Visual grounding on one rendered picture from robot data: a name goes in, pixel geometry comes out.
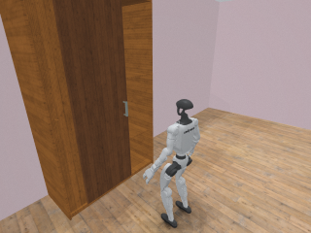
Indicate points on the right robot upper arm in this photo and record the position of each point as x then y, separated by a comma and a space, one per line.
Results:
196, 133

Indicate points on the humanoid robot torso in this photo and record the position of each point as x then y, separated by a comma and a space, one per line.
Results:
182, 144

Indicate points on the robot head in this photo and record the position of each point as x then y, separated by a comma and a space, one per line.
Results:
184, 104

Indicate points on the handle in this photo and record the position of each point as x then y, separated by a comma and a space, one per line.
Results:
58, 128
126, 108

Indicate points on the wardrobe door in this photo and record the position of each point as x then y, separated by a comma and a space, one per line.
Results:
90, 34
44, 35

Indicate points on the left robot hand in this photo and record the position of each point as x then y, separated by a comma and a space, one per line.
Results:
149, 174

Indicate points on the right robot forearm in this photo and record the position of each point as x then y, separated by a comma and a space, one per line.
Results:
194, 143

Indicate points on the right robot hand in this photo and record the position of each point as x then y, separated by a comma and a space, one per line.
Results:
190, 152

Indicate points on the left robot upper arm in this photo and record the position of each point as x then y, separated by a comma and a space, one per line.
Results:
172, 131

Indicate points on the left robot forearm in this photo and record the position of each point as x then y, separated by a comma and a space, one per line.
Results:
158, 163

